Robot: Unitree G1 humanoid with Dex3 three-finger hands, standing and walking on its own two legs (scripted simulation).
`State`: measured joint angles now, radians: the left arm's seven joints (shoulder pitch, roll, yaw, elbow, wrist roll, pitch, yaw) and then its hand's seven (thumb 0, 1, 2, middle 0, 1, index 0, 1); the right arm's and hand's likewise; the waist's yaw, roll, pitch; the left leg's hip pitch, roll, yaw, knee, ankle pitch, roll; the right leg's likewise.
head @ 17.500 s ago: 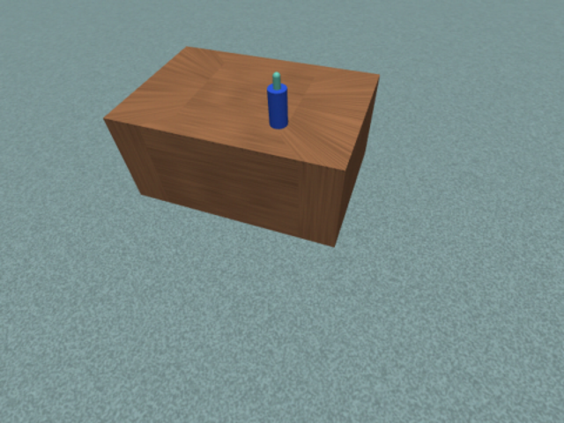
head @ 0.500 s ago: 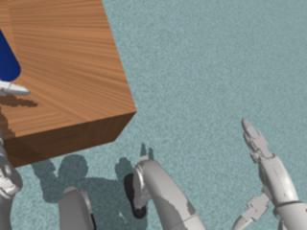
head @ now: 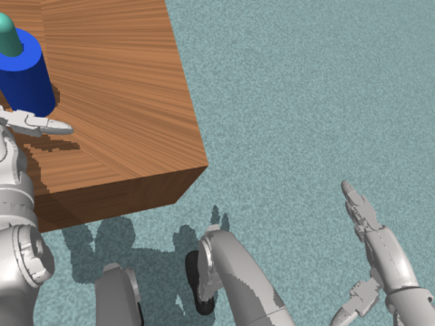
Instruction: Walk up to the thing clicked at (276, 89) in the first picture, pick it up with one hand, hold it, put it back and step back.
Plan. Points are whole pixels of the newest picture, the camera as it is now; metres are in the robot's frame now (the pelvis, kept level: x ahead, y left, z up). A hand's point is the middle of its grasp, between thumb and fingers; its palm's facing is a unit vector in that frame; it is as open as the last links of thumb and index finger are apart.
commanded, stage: close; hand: left
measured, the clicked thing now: (19, 68) +0.58 +0.19 -0.03
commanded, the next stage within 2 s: settle in 0.46 s
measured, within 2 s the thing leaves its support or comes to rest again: leaves its support in 1.08 s
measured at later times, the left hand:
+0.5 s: hand (17, 78) +0.57 +0.19 -0.04, palm faces +0.22 -0.98 -0.01, open 10.2 cm
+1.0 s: hand (30, 83) +0.56 +0.18 -0.04, palm faces +0.14 -0.99 -0.02, open 10.0 cm
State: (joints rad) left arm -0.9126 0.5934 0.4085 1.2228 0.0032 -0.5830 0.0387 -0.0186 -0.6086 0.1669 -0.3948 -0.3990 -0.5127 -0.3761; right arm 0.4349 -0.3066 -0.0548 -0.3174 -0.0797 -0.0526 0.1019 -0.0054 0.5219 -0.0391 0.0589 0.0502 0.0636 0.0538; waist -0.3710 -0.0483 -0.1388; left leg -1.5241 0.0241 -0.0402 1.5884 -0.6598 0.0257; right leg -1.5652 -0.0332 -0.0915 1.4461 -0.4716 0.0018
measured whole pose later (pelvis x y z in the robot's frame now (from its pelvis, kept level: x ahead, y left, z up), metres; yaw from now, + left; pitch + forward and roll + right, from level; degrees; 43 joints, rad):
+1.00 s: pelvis +0.00 +0.00 +0.01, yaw -1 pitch +33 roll -5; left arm -0.92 0.64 0.41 1.21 0.03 -0.48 0.03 -0.02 -0.36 0.78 -0.71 -0.92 -0.83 -0.94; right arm 0.42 -0.32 -0.04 -0.34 -0.07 -0.01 0.08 -0.01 0.52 -0.05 0.06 0.05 0.06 0.05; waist -0.41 -0.06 -0.13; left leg -1.48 0.04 -0.03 1.54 -0.64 0.03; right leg -1.52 -0.02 -0.08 1.39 -0.45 0.01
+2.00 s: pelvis +0.02 -0.01 +0.06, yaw +1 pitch +27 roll -3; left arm -0.72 0.45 0.37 1.06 -0.05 -0.45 -0.03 -0.02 -0.52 1.00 -0.71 -1.06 -0.81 -1.10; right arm 0.35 -0.27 -0.05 -0.12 -0.05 -0.02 0.03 -0.01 0.50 -0.06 0.05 0.05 0.06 0.05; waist -0.30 -0.03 -0.13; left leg -1.20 0.03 -0.01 1.33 -0.60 0.01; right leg -1.26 -0.02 -0.06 1.22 -0.43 0.00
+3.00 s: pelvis +0.04 -0.01 +0.13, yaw +2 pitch +13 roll +0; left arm -0.15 0.20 0.13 0.45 -0.15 -0.30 0.00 -0.01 -0.55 1.05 -0.70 -1.10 -0.79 -1.13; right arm 0.42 -0.23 -0.06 0.08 0.01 0.01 -0.04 -0.01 0.52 -0.05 0.05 0.05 0.06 0.05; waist -0.06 -0.02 -0.09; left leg -0.70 0.00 0.02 0.98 -0.50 0.02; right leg -0.79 -0.04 -0.03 0.94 -0.38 0.01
